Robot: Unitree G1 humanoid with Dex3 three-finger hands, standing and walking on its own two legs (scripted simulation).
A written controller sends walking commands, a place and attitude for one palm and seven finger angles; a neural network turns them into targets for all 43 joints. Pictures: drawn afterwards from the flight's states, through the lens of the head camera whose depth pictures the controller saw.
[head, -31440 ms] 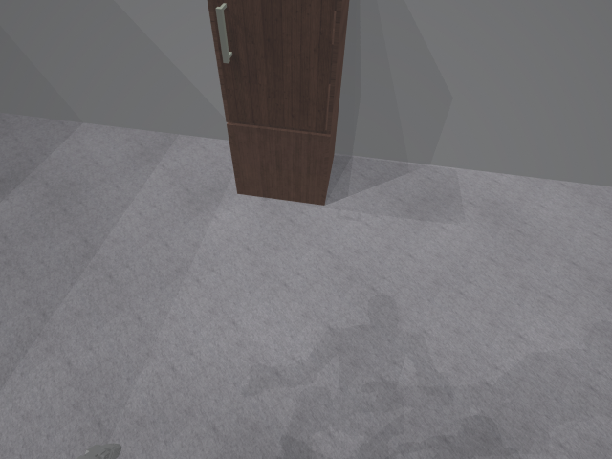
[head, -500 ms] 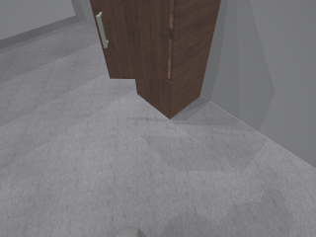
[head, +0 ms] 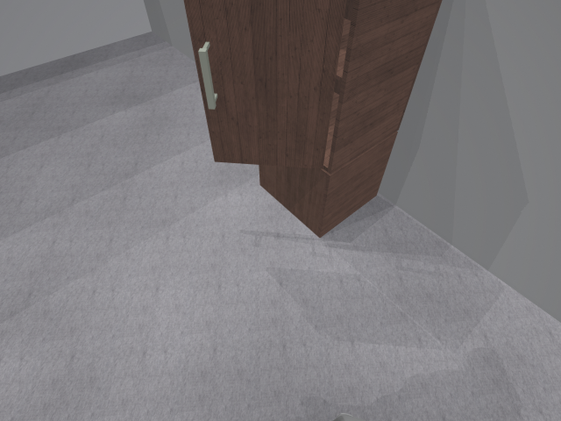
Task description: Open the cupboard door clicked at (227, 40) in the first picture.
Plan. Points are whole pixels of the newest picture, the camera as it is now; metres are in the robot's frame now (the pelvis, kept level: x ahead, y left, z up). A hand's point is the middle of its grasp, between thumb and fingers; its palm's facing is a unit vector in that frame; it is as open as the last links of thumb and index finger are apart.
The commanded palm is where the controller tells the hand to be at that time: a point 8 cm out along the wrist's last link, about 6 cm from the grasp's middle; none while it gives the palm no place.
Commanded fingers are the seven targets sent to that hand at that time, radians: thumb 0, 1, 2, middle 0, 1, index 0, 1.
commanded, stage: take the last steps up to it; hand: left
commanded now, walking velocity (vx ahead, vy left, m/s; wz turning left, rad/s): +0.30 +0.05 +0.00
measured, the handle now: (209, 76) +0.93 +0.25 -0.01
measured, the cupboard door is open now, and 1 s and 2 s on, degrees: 44 44 44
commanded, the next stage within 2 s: come to a stop and stand still in 0.72 s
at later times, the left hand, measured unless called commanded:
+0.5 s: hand (150, 413) +0.16 +0.23 -0.19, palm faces +0.06 -0.98 -0.17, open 7.3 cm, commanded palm none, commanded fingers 0.00 0.90 0.90 -0.20 -0.30 -0.20 -0.30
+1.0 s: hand (185, 283) +0.40 +0.23 -0.18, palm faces +0.05 -0.98 -0.19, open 7.2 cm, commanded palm none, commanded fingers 0.00 0.90 0.90 -0.20 -0.30 -0.20 -0.30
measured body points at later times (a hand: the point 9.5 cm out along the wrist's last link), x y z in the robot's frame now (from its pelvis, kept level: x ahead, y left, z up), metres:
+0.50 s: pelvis +0.19 +0.05 -0.01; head +0.21 +0.06 +0.44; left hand +0.16 +0.29 -0.17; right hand +0.26 -0.19 -0.15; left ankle +0.23 +0.15 -0.74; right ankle +0.11 -0.08 -0.69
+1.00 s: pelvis +0.35 +0.05 -0.01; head +0.38 +0.05 +0.44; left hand +0.40 +0.28 -0.16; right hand +0.38 -0.19 -0.16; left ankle +0.38 +0.16 -0.74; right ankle +0.34 -0.07 -0.74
